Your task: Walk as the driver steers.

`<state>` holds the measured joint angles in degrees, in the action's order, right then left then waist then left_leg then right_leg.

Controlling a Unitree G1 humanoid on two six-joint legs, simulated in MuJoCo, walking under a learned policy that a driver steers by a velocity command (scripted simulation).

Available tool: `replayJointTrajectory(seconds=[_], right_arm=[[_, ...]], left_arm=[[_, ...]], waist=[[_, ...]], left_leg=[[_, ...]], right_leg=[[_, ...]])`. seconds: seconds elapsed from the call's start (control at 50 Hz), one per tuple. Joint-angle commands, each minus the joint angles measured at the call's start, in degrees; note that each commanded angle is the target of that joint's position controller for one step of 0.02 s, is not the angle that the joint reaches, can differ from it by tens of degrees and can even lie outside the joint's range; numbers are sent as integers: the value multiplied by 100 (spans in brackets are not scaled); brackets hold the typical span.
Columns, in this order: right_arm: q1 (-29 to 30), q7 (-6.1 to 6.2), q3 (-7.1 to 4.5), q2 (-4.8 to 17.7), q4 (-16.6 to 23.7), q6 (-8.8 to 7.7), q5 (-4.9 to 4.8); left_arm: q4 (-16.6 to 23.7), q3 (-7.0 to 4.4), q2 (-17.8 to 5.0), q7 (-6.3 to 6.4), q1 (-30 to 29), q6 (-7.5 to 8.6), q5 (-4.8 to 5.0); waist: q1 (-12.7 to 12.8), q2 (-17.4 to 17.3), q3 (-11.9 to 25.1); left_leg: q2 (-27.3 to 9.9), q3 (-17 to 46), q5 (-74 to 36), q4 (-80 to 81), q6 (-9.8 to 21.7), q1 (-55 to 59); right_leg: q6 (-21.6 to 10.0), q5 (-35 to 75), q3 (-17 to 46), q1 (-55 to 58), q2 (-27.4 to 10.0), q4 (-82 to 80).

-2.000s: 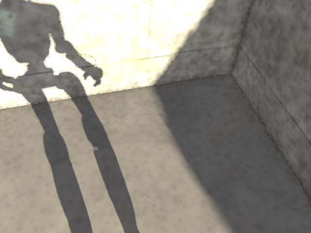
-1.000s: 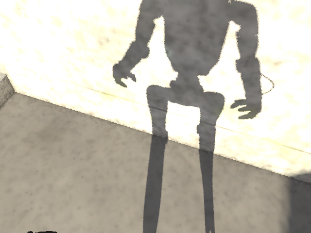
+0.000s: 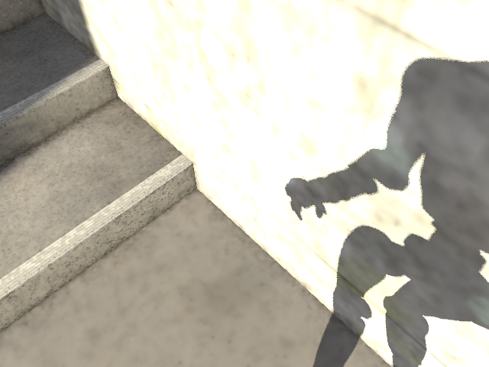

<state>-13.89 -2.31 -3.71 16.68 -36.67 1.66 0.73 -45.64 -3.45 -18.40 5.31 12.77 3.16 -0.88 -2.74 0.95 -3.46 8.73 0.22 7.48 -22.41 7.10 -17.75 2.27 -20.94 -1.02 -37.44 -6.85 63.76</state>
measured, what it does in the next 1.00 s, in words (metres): walks ahead, turning left: right foot, then left foot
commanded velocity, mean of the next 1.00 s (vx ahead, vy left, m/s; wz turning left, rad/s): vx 0.36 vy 0.22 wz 0.42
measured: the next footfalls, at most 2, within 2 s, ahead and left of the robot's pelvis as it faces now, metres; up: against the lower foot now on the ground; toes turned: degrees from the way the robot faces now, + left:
right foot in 0.20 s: +0.18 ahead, -0.09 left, +0.00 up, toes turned -4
left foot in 0.62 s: +0.32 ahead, +0.29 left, +0.00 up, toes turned +13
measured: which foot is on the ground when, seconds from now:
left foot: down 0.00-0.20, up 0.22-0.60, down 0.62-1.00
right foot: up 0.00-0.18, down 0.20-0.62, up 0.64-1.00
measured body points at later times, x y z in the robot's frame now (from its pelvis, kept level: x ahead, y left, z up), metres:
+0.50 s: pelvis +0.16 +0.08 +0.01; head +0.19 +0.06 +0.46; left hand +0.16 +0.40 -0.09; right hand +0.40 -0.16 -0.07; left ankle +0.26 +0.27 -0.68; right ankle +0.14 -0.08 -0.74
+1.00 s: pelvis +0.36 +0.26 +0.01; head +0.39 +0.27 +0.45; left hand +0.44 +0.57 -0.09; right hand +0.45 +0.00 -0.12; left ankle +0.28 +0.28 -0.74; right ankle +0.52 +0.19 -0.70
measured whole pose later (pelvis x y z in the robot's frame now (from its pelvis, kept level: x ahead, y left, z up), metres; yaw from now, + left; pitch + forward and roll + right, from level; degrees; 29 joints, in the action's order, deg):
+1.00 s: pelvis +0.36 +0.26 +0.01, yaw +25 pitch +0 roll +1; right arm -25.6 -1.7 -2.6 16.4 -45.3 -1.7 1.0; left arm -44.3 -1.8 -16.0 1.0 3.0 -0.1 -2.0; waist -5.7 0.9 -3.2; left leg 11.9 9.3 12.0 -15.1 8.7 -1.6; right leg 1.3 -11.3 0.3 -32.4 -3.5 43.9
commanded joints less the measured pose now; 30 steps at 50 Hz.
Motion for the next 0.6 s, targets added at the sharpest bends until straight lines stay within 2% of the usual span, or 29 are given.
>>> replayJointTrajectory(seconds=[0.02, 0.04, 0.06, 0.08, 0.12, 0.14, 0.16, 0.18, 0.2, 0.22, 0.24, 0.26, 0.28, 0.3, 0.32, 0.34, 0.36, 0.4, 0.44, 0.46, 0.5, 0.52, 0.54, 0.56, 0.58, 0.6], right_arm=[[457, 72, -178, 660, 539, -99, 10], [462, 70, -187, 692, 530, -78, -5], [378, 48, -178, 606, 507, -45, -21], [311, 36, -174, 572, 519, -10, -2], [187, 32, -160, 529, 546, 61, -4], [189, 35, -153, 523, 589, 105, -24], [219, 24, -126, 486, 641, 130, -20], [487, 12, -114, 493, 750, 144, -51], [620, 18, -96, 389, 888, 98, -53], [190, 2, -155, 397, 926, -4, -55], [297, -38, -274, 840, 907, -70, -84], [396, -80, -317, 906, 966, -40, -138], [343, -71, -302, 834, 947, 54, -95], [377, -83, -293, 767, 1013, 147, -27], [339, -114, -277, 629, 1059, 201, -37], [367, -133, -229, 436, 1096, 221, -89], [459, -149, -186, 289, 1117, 224, -175], [696, -151, -149, 185, 1200, 185, -201], [861, -187, -131, 144, 1277, 139, -186], [889, -196, -147, 205, 1297, 98, -169], [828, -229, -220, 325, 1250, 26, -209], [836, -410, -132, 201, 1037, 147, 128], [869, -468, -146, 161, 1033, 160, 123], [884, -485, -165, 252, 1031, 168, 132], [754, -461, -195, 292, 998, 151, 138], [377, -410, -235, 333, 833, 146, 177]], left_arm=[[85, -53, -359, 36, 563, 74, 15], [137, -9, -297, 34, 418, 89, 25], [188, 19, -278, 27, 282, 102, 83], [204, 65, -221, 21, 202, 104, 93], [206, 71, -300, -19, 220, 145, 119], [199, 54, -354, -31, 291, 168, 111], [157, -5, -483, -37, 447, 177, 55], [80, -88, -621, -32, 913, 206, -8], [65, -286, -1189, 40, 1545, 219, -94], [26, -459, -1723, 63, 1735, 144, -111], [68, -384, -1306, 108, 1662, 156, -6], [149, -306, -1029, 140, 1238, 178, 50], [217, -269, -828, 172, 860, 133, 97], [278, -227, -645, 197, 617, 83, 137], [393, -207, -579, 185, 380, 73, 86], [474, -216, -595, 147, 247, 65, 41], [469, -267, -733, 110, 298, 72, 42], [439, -357, -1000, 82, 416, 64, 31], [378, -441, -1263, 47, 431, 50, 85], [307, -475, -1318, 19, 454, 52, 110], [296, -542, -1448, -25, 335, 60, 176], [312, -474, -1088, -69, 323, 34, -15], [299, -506, -1151, -96, 375, 20, 27], [285, -549, -1247, -110, 407, -59, 96], [302, -585, -1335, -128, 351, -114, 108], [311, -581, -1309, -170, 276, -145, 118]], waist=[[233, -399, 730], [207, -357, 682], [122, -407, 662], [65, -446, 678], [47, -302, 637], [111, -225, 600], [239, -143, 643], [630, -52, 700], [932, 607, 1069], [729, 1927, 999], [846, 1219, 1244], [626, 793, 777], [429, 552, 421], [312, 502, 147], [188, 532, 4], [149, 571, -56], [171, 605, -100], [321, 643, -99], [348, 786, -22], [347, 878, -12], [282, 974, -32], [379, 864, -297], [422, 951, -240], [355, 1005, -28], [255, 960, 29], [60, 725, 218]], left_leg=[[-1484, 1229, -1378, 779, 931, 238], [-1408, 1086, -1468, 761, 879, 129], [-1311, 1014, -1373, 719, 844, 120], [-1327, 1030, -1502, 619, 785, 243], [-1385, 1190, -1649, 416, 717, 469], [-1354, 1324, -1680, 232, 633, 528], [-1258, 1425, -1703, 11, 467, 547], [-1084, 1421, -1878, -482, 216, 336], [-641, 1149, -871, -1794, -209, -333], [171, 802, 2659, -3336, -884, -2126], [51, 1448, 2666, -4703, -1038, -2627], [-111, 1504, 2111, -5220, -1041, -2991], [-318, 1280, 1606, -5469, -1041, -3097], [-462, 1202, 1230, -5438, -1036, -3011], [-572, 1098, 875, -5153, -1031, -2628], [-610, 847, 545, -4750, -1058, -2285], [-713, 670, 384, -4370, -1090, -2114], [-912, 456, 152, -3596, -1152, -1957], [-1091, 292, -110, -2749, -1100, -1592], [-1141, 207, -177, -2346, -1045, -1235], [-1136, 1, -245, -1887, -945, -788], [-1101, -280, -330, -1543, -823, -781], [-1069, -339, -225, -1360, -724, -580], [-1043, -357, 322, -1258, -564, -427], [-1009, -391, 633, -1127, -455, -258], [-861, -541, 896, -963, -331, 45]], right_leg=[[-2, 524, 9, 552, -89, -752], [-60, 633, -77, 783, 4, -1064], [-121, 653, -121, 975, 85, -1322], [-190, 719, -170, 1068, 172, -1511], [-331, 727, -181, 1265, 261, -1860], [-390, 745, -165, 1456, 296, -2165], [-462, 754, -118, 1828, 303, -2583], [-592, 1194, 7, 2550, 233, -3297], [-916, 1867, 1143, 3725, -763, -3759], [-2032, 2368, 3279, 4651, -2294, -4185], [-2230, 966, 4016, 4545, -2418, -4545], [-1859, 344, 3420, 4283, -2168, -4631], [-1462, 409, 2637, 3978, -1840, -4615], [-1214, 639, 2020, 3573, -1610, -4666], [-1010, 904, 1363, 3107, -1340, -4728], [-894, 1220, 816, 2766, -1139, -4803], [-890, 1375, 584, 2633, -1155, -4908], [-947, 1605, 257, 2744, -1179, -5042], [-868, 1431, -19, 2858, -1197, -5142], [-798, 1297, -217, 2757, -1137, -5212], [-708, 1076, -417, 2726, -1118, -5321], [-600, 955, -684, 2698, -1176, -5204], [-563, 794, -690, 2707, -1209, -5109], [-625, 525, -650, 2913, -1301, -5021], [-657, 567, -687, 2960, -1360, -4656], [-669, 930, -811, 3045, -1287, -3959]])
Keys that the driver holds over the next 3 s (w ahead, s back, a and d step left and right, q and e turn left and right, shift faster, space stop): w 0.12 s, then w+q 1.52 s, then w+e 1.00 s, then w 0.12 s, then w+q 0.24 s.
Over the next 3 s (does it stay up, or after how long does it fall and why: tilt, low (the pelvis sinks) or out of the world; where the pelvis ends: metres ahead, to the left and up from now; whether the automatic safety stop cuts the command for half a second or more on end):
stays up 1.20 1.13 0.28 its command is cut before an obstacle from the start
